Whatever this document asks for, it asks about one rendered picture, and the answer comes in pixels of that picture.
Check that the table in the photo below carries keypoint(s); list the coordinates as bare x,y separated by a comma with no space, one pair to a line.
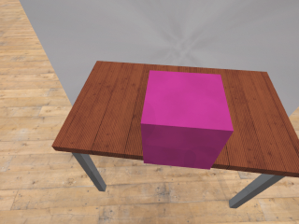
106,119

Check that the carton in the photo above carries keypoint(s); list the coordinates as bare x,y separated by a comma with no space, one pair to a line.
185,119

